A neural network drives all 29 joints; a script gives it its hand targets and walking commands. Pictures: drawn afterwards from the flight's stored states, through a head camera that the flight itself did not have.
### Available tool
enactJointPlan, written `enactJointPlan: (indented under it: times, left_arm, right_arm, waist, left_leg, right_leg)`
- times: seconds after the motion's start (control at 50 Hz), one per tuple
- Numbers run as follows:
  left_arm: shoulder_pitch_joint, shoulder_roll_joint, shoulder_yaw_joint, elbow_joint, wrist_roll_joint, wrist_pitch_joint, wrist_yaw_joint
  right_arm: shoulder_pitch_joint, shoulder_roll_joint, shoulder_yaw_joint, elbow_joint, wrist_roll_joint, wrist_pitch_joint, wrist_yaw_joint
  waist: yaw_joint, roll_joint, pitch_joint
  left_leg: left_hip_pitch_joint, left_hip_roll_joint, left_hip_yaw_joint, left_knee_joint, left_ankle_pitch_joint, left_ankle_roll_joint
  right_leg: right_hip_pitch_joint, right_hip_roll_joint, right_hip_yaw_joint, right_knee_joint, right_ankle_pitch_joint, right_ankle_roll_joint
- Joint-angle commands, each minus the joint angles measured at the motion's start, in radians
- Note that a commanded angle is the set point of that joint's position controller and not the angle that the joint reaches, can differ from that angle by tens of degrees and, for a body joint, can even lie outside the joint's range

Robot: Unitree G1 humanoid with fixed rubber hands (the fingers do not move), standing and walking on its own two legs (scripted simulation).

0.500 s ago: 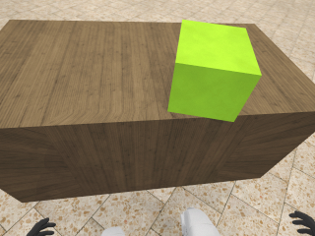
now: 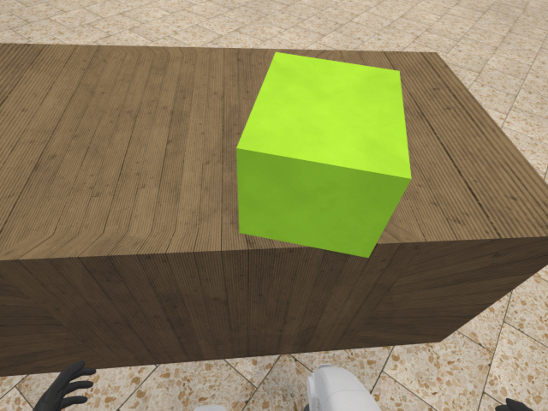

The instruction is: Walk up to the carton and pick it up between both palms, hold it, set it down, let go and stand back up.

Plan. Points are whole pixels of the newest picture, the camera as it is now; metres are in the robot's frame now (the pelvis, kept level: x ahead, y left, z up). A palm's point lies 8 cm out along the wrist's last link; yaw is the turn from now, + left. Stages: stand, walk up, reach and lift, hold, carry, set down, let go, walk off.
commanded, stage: walk up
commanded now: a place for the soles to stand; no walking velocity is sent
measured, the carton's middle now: (320, 151) +0.54 -0.09 +0.06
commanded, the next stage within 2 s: none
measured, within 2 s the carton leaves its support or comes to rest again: neither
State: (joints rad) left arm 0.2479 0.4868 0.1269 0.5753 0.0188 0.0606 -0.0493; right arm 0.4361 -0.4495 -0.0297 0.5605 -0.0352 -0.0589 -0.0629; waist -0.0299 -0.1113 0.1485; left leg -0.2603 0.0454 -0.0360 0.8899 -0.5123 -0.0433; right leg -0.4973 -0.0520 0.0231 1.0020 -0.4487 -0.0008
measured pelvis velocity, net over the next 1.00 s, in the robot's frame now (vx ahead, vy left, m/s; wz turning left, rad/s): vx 0.05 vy -0.05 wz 0.14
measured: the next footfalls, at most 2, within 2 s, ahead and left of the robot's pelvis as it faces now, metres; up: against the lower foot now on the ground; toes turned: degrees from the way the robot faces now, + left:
right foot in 0.04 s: +0.15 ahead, -0.19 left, +0.00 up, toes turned +5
left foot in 1.58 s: +0.10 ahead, +0.05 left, +0.00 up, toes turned +1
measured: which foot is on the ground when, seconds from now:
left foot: down 0.00-1.00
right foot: up 0.00-0.02, down 0.04-1.00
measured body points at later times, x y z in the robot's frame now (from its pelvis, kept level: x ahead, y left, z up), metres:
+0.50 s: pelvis +0.04 -0.06 +0.03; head +0.07 -0.06 +0.47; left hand +0.14 +0.27 -0.07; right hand +0.20 -0.37 -0.07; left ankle +0.01 +0.10 -0.69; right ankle +0.12 -0.16 -0.69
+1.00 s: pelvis +0.05 -0.05 +0.05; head +0.07 -0.04 +0.50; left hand +0.12 +0.27 -0.07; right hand +0.18 -0.35 -0.07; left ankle +0.01 +0.10 -0.69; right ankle +0.12 -0.16 -0.69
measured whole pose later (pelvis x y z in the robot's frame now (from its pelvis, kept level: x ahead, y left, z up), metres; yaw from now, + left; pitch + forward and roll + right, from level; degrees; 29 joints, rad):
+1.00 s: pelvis +0.05 -0.05 +0.05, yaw +8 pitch -3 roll +0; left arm 0.06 0.37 0.04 1.02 -0.01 0.00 -0.04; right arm 0.14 -0.37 -0.02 1.02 0.00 -0.03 -0.01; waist 0.02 -0.02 0.09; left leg -0.11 0.00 -0.12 0.42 -0.26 -0.05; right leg -0.23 -0.08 -0.16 0.44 -0.16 -0.01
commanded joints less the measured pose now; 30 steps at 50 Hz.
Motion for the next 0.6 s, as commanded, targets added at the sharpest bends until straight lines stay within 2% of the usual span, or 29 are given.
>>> enactJointPlan:
  times: [0.0,0.02,0.04,0.06,0.08,0.1,0.12,0.14,0.16,0.18,0.2,0.22,0.24,0.26,0.28,0.3,0.32,0.34,0.36,0.38,0.4,0.42,0.44,0.46,0.48,0.5,0.54,0.56,0.58]
  left_arm:
    - [0.067,0.138,0.026,-0.052,-0.009,-0.034,0.015]
    - [0.086,0.186,0.033,-0.029,-0.007,-0.037,0.024]
    - [0.087,0.275,0.048,-0.039,0.005,-0.038,0.035]
    - [0.041,0.301,0.046,-0.09,-0.009,-0.046,0.04]
    - [-0.003,0.265,0.04,-0.078,-0.019,-0.054,0.039]
    - [-0.024,0.253,0.022,-0.083,-0.01,-0.06,0.043]
    - [-0.049,0.232,0.002,-0.061,-0.009,-0.06,0.05]
    - [-0.086,0.229,-0.005,-0.06,-0.008,-0.052,0.056]
    - [-0.091,0.25,-0.006,-0.054,-0.008,-0.053,0.059]
    - [-0.139,0.239,-0.011,-0.051,-0.012,-0.046,0.057]
    - [-0.144,0.217,-0.026,-0.041,-0.014,-0.046,0.052]
    - [-0.169,0.2,-0.039,-0.026,-0.025,-0.047,0.052]
    - [-0.138,0.171,-0.052,-0.01,-0.034,-0.048,0.05]
    - [-0.126,0.175,-0.054,-0.002,-0.042,-0.052,0.041]
    - [-0.136,0.189,-0.038,0.035,-0.047,-0.047,0.048]
    - [-0.155,0.206,-0.042,0.038,-0.034,-0.058,0.051]
    - [-0.165,0.231,-0.041,0.065,-0.032,-0.067,0.051]
    - [-0.143,0.235,-0.045,0.089,-0.032,-0.077,0.047]
    - [-0.156,0.232,-0.041,0.099,-0.029,-0.085,0.045]
    - [-0.166,0.221,-0.055,0.113,-0.032,-0.086,0.044]
    - [-0.169,0.202,-0.055,0.137,-0.035,-0.087,0.046]
    - [-0.18,0.196,-0.069,0.15,-0.037,-0.084,0.042]
    - [-0.199,0.195,-0.062,0.143,-0.037,-0.081,0.039]
    - [-0.216,0.178,-0.067,0.156,-0.043,-0.079,0.038]
    - [-0.21,0.189,-0.061,0.175,-0.044,-0.077,0.038]
    - [-0.234,0.183,-0.063,0.182,-0.043,-0.074,0.039]
    - [-0.239,0.18,-0.066,0.207,-0.043,-0.071,0.033]
    - [-0.27,0.181,-0.06,0.214,-0.043,-0.068,0.031]
    - [-0.26,0.194,-0.06,0.224,-0.039,-0.07,0.031]
  right_arm:
    - [-0.193,-0.243,-0.078,-0.125,0.028,0.0,0.004]
    - [-0.125,-0.209,-0.065,-0.11,0.034,0.009,0.009]
    - [-0.074,-0.161,-0.045,-0.112,0.043,0.011,0.011]
    - [-0.041,-0.225,-0.066,-0.11,0.063,0.035,0.013]
    - [-0.082,-0.271,-0.091,-0.104,0.063,0.053,0.006]
    - [-0.076,-0.273,-0.085,-0.087,0.061,0.053,0.005]
    - [-0.09,-0.248,-0.077,-0.063,0.058,0.052,0.004]
    - [-0.049,-0.246,-0.076,-0.028,0.059,0.053,0.006]
    - [-0.016,-0.227,-0.073,-0.008,0.06,0.045,0.008]
    - [0.017,-0.223,-0.074,0.033,0.055,0.046,0.011]
    - [0.021,-0.228,-0.071,0.054,0.051,0.047,0.015]
    - [-0.007,-0.222,-0.076,0.058,0.048,0.045,0.022]
    - [-0.061,-0.239,-0.08,0.065,0.046,0.045,0.027]
    - [-0.173,-0.281,-0.099,0.032,0.049,0.038,0.031]
    - [-0.236,-0.272,-0.087,0.054,0.057,0.032,0.038]
    - [-0.236,-0.249,-0.07,0.051,0.052,0.022,0.039]
    - [-0.204,-0.231,-0.07,0.082,0.055,0.021,0.04]
    - [-0.174,-0.242,-0.076,0.114,0.053,0.029,0.037]
    - [-0.164,-0.238,-0.071,0.13,0.055,0.031,0.036]
    - [-0.183,-0.22,-0.065,0.144,0.054,0.033,0.04]
    - [-0.192,-0.212,-0.067,0.159,0.055,0.034,0.045]
    - [-0.207,-0.194,-0.057,0.161,0.058,0.039,0.044]
    - [-0.219,-0.195,-0.055,0.168,0.059,0.037,0.043]
    - [-0.241,-0.196,-0.051,0.178,0.061,0.038,0.042]
    - [-0.252,-0.192,-0.052,0.194,0.059,0.037,0.043]
    - [-0.249,-0.191,-0.05,0.218,0.057,0.04,0.045]
    - [-0.25,-0.19,-0.048,0.241,0.059,0.043,0.048]
    - [-0.26,-0.192,-0.053,0.259,0.062,0.044,0.049]
    - [-0.265,-0.193,-0.051,0.269,0.06,0.046,0.053]
  waist:
    - [0.097,0.302,-0.083]
    - [0.111,0.146,-0.122]
    - [0.11,-0.027,-0.216]
    - [0.084,-0.032,-0.25]
    - [0.086,0.018,-0.231]
    - [0.07,0.018,-0.205]
    - [0.063,0.016,-0.145]
    - [0.034,0.001,-0.144]
    - [0.015,-0.017,-0.146]
    - [-0.002,-0.036,-0.153]
    - [-0.007,-0.021,-0.173]
    - [-0.019,-0.008,-0.169]
    - [-0.002,0.067,-0.167]
    - [0.036,0.13,-0.163]
    - [0.065,0.105,-0.106]
    - [0.061,0.058,-0.121]
    - [0.034,0.024,-0.147]
    - [0.028,0.05,-0.171]
    - [0.014,0.098,-0.213]
    - [0.018,0.079,-0.225]
    - [0.019,0.064,-0.222]
    - [0.016,0.052,-0.229]
    - [0.02,0.053,-0.205]
    - [0.023,0.068,-0.201]
    - [0.025,0.025,-0.202]
    - [0.026,0.034,-0.186]
    - [0.021,0.004,-0.161]
    - [0.037,0.002,-0.113]
    - [0.035,0.015,-0.12]
  left_leg:
    - [-0.263,0.1,-0.079,-0.157,0.494,0.148]
    - [-0.294,0.076,-0.045,0.003,0.442,0.105]
    - [-0.372,0.044,-0.017,0.16,0.251,0.054]
    - [-0.272,-0.03,-0.011,0.27,-0.099,0.03]
    - [-0.195,-0.035,-0.093,0.317,-0.192,0.047]
    - [-0.187,-0.031,-0.135,0.305,-0.174,0.059]
    - [-0.205,-0.005,-0.115,0.261,-0.156,0.062]
    - [-0.172,0.01,-0.1,0.19,-0.154,0.064]
    - [-0.14,0.009,-0.095,0.119,-0.131,0.066]
    - [-0.058,0.008,-0.045,-0.016,-0.053,0.067]
    - [0.036,-0.008,-0.023,-0.113,0.005,0.078]
    - [0.101,-0.004,-0.039,-0.233,0.107,0.093]
    - [0.11,0.048,-0.164,-0.355,0.109,0.121]
    - [-0.011,0.143,-0.346,-0.401,0.124,0.153]
    - [-0.21,0.143,-0.35,-0.361,0.096,0.189]
    - [-0.228,0.099,-0.243,-0.309,0.208,0.133]
    - [-0.097,0.036,-0.128,-0.245,0.277,0.086]
    - [-0.014,0.012,-0.101,-0.233,0.271,0.066]
    - [0.049,0.012,-0.093,-0.241,0.306,0.061]
    - [0.041,0.009,-0.093,-0.235,0.302,0.081]
    - [0.04,0.01,-0.095,-0.248,0.337,0.075]
    - [0.083,0.021,-0.092,-0.274,0.343,0.075]
    - [0.081,0.033,-0.121,-0.319,0.39,0.08]
    - [0.069,0.036,-0.123,-0.315,0.413,0.084]
    - [0.084,0.034,-0.132,-0.322,0.394,0.086]
    - [0.04,0.025,-0.125,-0.343,0.343,0.076]
    - [0.058,0.024,-0.118,-0.389,0.262,0.073]
    - [0.02,0.017,-0.112,-0.41,0.228,0.067]
    - [0.01,0.023,-0.119,-0.43,0.188,0.069]
  right_leg:
    - [0.364,0.023,-0.081,-0.325,0.242,-0.028]
    - [0.465,0.019,-0.006,-0.415,0.297,-0.036]
    - [0.548,-0.142,0.252,-0.449,0.269,-0.105]
    - [0.347,-0.326,0.57,-0.609,0.095,-0.241]
    - [0.231,-0.354,0.614,-0.647,0.02,-0.312]
    - [0.243,-0.301,0.565,-0.634,-0.009,-0.26]
    - [0.209,-0.297,0.467,-0.586,0.129,-0.25]
    - [0.202,-0.264,0.398,-0.56,0.139,-0.214]
    - [0.194,-0.294,0.364,-0.512,0.276,-0.206]
    - [0.156,-0.278,0.286,-0.511,0.226,-0.186]
    - [0.103,-0.25,0.252,-0.504,0.156,-0.152]
    - [0.074,-0.222,0.192,-0.477,0.13,-0.1]
    - [0.038,-0.196,0.145,-0.394,0.114,-0.059]
    - [0.097,-0.099,0.06,-0.361,0.083,-0.001]
    - [0.274,-0.058,0.018,-0.372,0.093,0.003]
    - [0.354,-0.122,0.061,-0.417,0.234,-0.018]
    - [0.278,-0.191,0.14,-0.477,0.282,-0.033]
    - [0.229,-0.229,0.196,-0.486,0.319,-0.064]
    - [0.225,-0.228,0.161,-0.487,0.341,-0.085]
    - [0.259,-0.229,0.136,-0.522,0.329,-0.077]
    - [0.279,-0.216,0.091,-0.512,0.35,-0.074]
    - [0.25,-0.201,0.091,-0.529,0.338,-0.079]
    - [0.241,-0.188,0.048,-0.505,0.326,-0.068]
    - [0.259,-0.182,0.056,-0.522,0.338,-0.066]
    - [0.26,-0.168,0.041,-0.554,0.281,-0.056]
    - [0.28,-0.172,0.032,-0.572,0.218,-0.06]
    - [0.244,-0.19,0.069,-0.631,0.095,-0.056]
    - [0.23,-0.184,0.052,-0.655,-0.024,-0.055]
    - [0.241,-0.179,0.058,-0.661,-0.075,-0.047]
